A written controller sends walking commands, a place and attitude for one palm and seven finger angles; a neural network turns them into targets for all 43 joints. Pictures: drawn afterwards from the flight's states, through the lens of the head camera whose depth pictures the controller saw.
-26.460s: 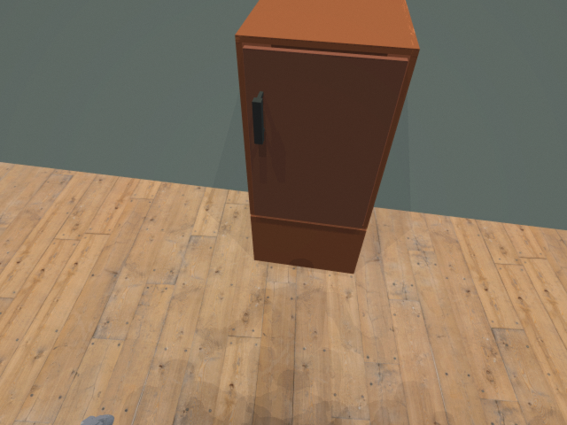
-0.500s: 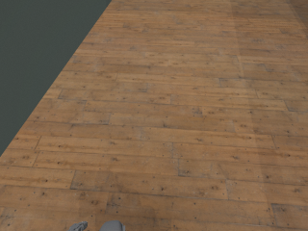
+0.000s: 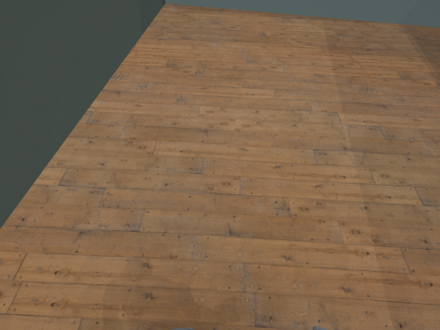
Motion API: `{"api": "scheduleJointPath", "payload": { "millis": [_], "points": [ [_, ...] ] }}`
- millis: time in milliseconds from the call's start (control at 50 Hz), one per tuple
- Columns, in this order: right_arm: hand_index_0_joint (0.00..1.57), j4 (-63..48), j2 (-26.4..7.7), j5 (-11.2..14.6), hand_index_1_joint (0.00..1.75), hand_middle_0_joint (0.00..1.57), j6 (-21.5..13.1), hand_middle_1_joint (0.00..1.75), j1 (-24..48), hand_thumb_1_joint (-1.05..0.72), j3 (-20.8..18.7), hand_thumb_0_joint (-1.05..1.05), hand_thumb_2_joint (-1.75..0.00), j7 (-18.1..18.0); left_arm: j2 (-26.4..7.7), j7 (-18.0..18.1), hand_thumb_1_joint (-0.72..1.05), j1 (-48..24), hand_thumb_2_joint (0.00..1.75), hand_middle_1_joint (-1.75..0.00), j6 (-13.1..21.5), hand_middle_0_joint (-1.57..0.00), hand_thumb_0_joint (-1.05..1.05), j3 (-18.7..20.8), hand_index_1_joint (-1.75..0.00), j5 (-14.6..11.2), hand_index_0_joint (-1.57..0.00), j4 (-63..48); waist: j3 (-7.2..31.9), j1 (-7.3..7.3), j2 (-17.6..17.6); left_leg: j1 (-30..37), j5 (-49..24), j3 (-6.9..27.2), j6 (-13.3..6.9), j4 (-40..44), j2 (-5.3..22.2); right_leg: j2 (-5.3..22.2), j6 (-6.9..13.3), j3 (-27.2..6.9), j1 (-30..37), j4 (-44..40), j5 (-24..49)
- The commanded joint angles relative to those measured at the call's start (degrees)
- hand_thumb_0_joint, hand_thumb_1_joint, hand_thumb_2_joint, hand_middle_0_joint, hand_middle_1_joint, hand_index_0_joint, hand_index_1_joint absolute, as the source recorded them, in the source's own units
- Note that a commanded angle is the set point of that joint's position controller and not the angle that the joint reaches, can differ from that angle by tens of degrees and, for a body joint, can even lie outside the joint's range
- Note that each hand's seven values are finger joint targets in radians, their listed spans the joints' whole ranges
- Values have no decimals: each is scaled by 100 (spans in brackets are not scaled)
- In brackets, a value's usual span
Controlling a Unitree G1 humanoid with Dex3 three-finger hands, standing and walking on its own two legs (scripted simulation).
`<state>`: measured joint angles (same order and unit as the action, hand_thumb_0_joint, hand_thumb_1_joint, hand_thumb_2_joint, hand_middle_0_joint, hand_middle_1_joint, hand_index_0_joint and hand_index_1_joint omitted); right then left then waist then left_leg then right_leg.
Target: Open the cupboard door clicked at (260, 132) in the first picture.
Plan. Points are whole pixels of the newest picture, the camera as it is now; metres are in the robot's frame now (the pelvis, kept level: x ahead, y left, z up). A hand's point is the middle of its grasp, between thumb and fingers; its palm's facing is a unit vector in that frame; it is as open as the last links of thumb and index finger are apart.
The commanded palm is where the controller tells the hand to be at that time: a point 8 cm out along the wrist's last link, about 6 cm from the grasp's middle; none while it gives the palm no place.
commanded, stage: turn to face it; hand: left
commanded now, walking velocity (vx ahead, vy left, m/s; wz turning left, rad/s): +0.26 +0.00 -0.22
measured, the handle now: out of the picture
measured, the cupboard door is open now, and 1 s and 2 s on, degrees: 48 48 48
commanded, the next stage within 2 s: none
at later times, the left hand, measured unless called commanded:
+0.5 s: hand (172, 239) +0.33 +0.14 -0.14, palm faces +0.10 -0.97 -0.23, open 7.4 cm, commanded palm none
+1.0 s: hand (142, 315) +0.17 +0.18 -0.17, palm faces +0.51 -0.82 -0.25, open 7.4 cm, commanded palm none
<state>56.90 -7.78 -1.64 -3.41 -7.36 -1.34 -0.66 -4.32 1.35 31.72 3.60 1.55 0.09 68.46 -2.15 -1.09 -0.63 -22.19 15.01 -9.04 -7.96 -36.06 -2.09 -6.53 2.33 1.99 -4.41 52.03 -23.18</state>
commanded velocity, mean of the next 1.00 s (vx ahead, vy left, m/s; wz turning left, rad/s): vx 0.01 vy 0.00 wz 0.54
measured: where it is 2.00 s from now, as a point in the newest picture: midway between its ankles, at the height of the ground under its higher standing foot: (247, 312)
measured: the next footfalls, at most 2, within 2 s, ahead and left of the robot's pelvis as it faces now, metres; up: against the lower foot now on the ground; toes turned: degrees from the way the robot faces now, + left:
right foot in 0.40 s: +0.29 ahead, -0.12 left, +0.00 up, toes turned +1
left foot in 0.92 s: +0.22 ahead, +0.09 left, +0.00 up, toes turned +33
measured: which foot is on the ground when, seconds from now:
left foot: down 0.00-0.42, up 0.44-0.90, down 0.92-1.00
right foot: up 0.00-0.38, down 0.40-0.90, up 0.92-1.00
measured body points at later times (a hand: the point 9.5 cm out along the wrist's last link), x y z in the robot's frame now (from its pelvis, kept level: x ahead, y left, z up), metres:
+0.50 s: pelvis +0.19 -0.05 +0.01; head +0.25 -0.06 +0.45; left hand +0.32 +0.19 -0.12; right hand +0.12 -0.26 -0.15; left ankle +0.07 +0.05 -0.65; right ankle +0.25 -0.12 -0.72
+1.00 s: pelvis +0.23 -0.04 +0.00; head +0.27 +0.01 +0.45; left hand +0.15 +0.22 -0.15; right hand +0.46 -0.20 -0.12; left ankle +0.18 +0.07 -0.72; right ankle +0.25 -0.16 -0.67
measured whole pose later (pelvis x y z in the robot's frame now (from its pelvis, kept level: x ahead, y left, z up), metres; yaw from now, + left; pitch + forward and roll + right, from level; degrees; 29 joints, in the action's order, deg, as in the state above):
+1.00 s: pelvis +0.23 -0.04 +0.00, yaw +29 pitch +2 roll +0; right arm 49.5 -12.7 -1.7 0.9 -6.5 -2.7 0.6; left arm -14.7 0.7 11.4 -2.9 5.0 1.3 53.8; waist -5.8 -0.4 -3.1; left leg -21.5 19.1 -3.7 -0.9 -38.7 1.4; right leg 7.6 -4.0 8.3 -26.3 60.9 -30.8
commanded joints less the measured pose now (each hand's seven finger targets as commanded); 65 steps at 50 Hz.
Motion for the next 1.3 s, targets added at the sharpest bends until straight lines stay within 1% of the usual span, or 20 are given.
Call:
{"api": "scheduleJointPath", "payload": {
  "millis": [0, 80, 120, 200, 340, 380, 400, 420, 560, 800, 840, 860, 880, 900, 920, 1020, 1200, 1220, 1260, 1280],
  "points": [
    [20, 232, -745, 37, 30, 20, -21, 30, -1507, -90, -190, 0, -90, -138, -719, -35, 90, -795, 90, -30, 105, -20, 0, 209, -30, 150, -20, -862, -379, 396, 38, 1376, -728, 3253, -410, 2242, 2453, 884, -91, -598, -3289, 3356, 294],
    [20, 405, -389, 41, 30, 20, -241, 30, -1595, -90, -42, 0, -90, -169, -264, -140, 90, -478, 90, -30, -166, -20, 0, 159, -30, 205, -20, -751, -229, -69, 178, 885, -2812, 1109, 37, 2179, 1673, 1051, -306, -366, -2847, 2332, 892],
    [20, 498, -514, 86, 30, 20, -240, 30, -1709, -90, -27, 0, -90, -183, -269, -142, 90, -691, 90, -30, -187, -20, 0, 118, -30, 187, -20, -812, -159, -95, 338, 1106, -4160, 861, 84, 2057, 1426, 1101, -415, -45, -2874, 1560, 1024],
    [20, 615, -544, 114, 30, 20, -149, 30, -2066, -90, 19, 0, -90, -187, -483, -108, 90, -1483, 90, -30, -219, -20, 0, 102, -30, 108, -20, -1087, -173, 47, 957, 1099, -5852, 744, 576, 1681, 1039, 877, -469, 416, -2307, -73, 1667],
    [20, 522, -841, 85, 30, 20, 107, 30, -2172, -90, -136, 0, -90, -199, -964, -93, 90, -2271, 90, -30, -173, -20, 0, 174, -30, 59, -20, -1605, 177, 110, 951, 1661, -5685, 1455, 407, 698, 1308, 673, -415, 355, -1660, -1596, 1451],
    [20, 383, -860, 184, 30, 20, 121, 30, -1966, -90, -193, 0, -90, -186, -1315, -34, 90, -1489, 90, -30, -111, -20, 0, 277, -30, 58, -20, -1465, 759, -309, 424, 662, -4457, 1470, 659, -411, 1089, 1194, -203, -77, 355, -2233, 3464],
    [20, 281, -596, 239, 30, 20, 83, 30, -2100, -90, -199, 0, -90, -155, -1835, 49, 90, -860, 90, -30, -51, -20, 0, 402, -30, 94, -20, -1326, 1501, -498, -907, -664, -923, 933, 946, -2002, 285, 2791, 469, -1462, 2009, -2074, 6238],
    [20, 205, -714, 258, 30, 20, 152, 30, -2275, -90, -240, 0, -90, -175, -1975, 61, 90, -628, 90, -30, -68, -20, 0, 399, -30, 54, -20, -1295, 2082, -459, -1330, -791, 2484, 768, 1027, -3590, -25, 3946, 1076, -1985, 2109, -2305, 7463],
    [20, 66, -297, 78, 30, 20, 708, 30, -1507, -90, -254, 0, -90, 88, -1151, 102, 90, -2291, 90, -30, -180, -20, 0, 228, -30, 72, -20, -1826, 155, 407, -692, -645, 592, 748, 1147, -3659, 731, 2581, 233, 419, -1314, -3468, 3079],
    [20, -874, -679, 62, 30, 20, 617, 30, 12, -90, -316, 0, -90, 207, -1661, 16, 90, -1915, 90, -30, -251, -20, 0, 483, -30, 184, -20, -1866, 226, 20, -800, -406, 924, 214, 1057, -930, 656, 3078, 394, 841, -406, -2763, 3049],
    [20, -884, -872, 49, 30, 20, 551, 30, -305, -90, -355, 0, -90, 209, -1745, -15, 90, -1892, 90, -30, -260, -20, 0, 505, -30, 160, -20, -1876, 537, 198, -491, 315, 419, 192, 971, 155, 534, 2984, 155, 1063, -355, -1961, 3075],
    [20, -788, -1100, 31, 30, 20, 506, 30, -731, -90, -425, 0, -90, 209, -1731, -37, 90, -1930, 90, -30, -280, -20, 0, 508, -30, 112, -20, -1923, 824, 454, 45, 1226, -479, 406, 874, 875, 572, 2778, -115, 1221, -835, -1099, 2683],
    [20, -744, -1806, -22, 30, 20, 445, 30, -1113, -90, -596, 0, -90, 170, -1414, -87, 90, -2004, 90, -30, -317, -20, 0, 454, -30, 62, -20, -2128, 991, 667, 1757, 2109, -2387, 2488, 190, 1406, 2042, 1896, -636, 1335, -2390, 298, -119],
    [20, -704, -2187, 13, 30, 20, 470, 30, -1385, -90, -639, 0, -90, 88, -1304, -69, 90, -2493, 90, -30, -376, -20, 0, 339, -30, 95, -20, -2440, 964, 813, 2059, 2246, -4194, 3600, -542, 1495, 2895, 1353, -797, 587, -3305, 1240, -1751],
    [20, -673, -2128, 19, 30, 20, 477, 30, -1358, -90, -594, 0, -90, 55, -1460, -65, 90, -2753, 90, -30, -409, -20, 0, 321, -30, 133, -20, -2536, 863, 736, 1139, 2075, -3840, 3078, -637, 1390, 2938, 1473, -703, 66, -3301, 1597, -1354],
    [20, -923, -1691, 50, 30, 20, 365, 30, -350, -90, -445, 0, -90, -56, -1426, -104, 90, -2140, 90, -30, -472, -20, 0, 387, -30, 100, -20, -2071, 862, 195, 993, 1705, -3466, 1874, -36, 1238, 1667, 1234, -858, -169, -3048, 1663, -17],
    [20, -893, -1749, 25, 30, 20, 508, 30, -76, -90, -551, 0, -90, 19, -1333, -80, 90, -1813, 90, -30, -432, -20, 0, 339, -30, 14, -20, -2050, 574, 26, 1101, 516, -1876, 2314, 124, 1049, 1307, 697, -784, 218, -1077, -1572, 309],
    [20, -936, -1676, 66, 30, 20, 518, 30, 75, -90, -553, 0, -90, 30, -1472, -67, 90, -1461, 90, -30, -384, -20, 0, 381, -30, 26, -20, -1979, 631, -172, 879, 51, -1368, 2220, 328, 715, 1092, 772, -752, 158, -357, -2372, 950],
    [20, -1181, -946, 128, 30, 20, 511, 30, 110, -90, -454, 0, -90, 83, -2487, 44, 90, -1197, 90, -30, -310, -20, 0, 559, -30, 167, -20, -1958, 624, -382, -2232, -1582, 2186, 907, 1080, -2004, -223, 3483, 165, -2475, 422, -3678, 1879],
    [20, -1129, -1247, 86, 30, 20, 556, 30, 170, -90, -496, 0, -90, 106, -2335, 66, 90, -1315, 90, -30, -313, -20, 0, 471, -30, 116, -20, -1993, 507, -312, -1739, -1363, 2140, 1302, 980, -3101, 155, 3581, 482, -2156, -313, -3548, 2099]
  ]
}}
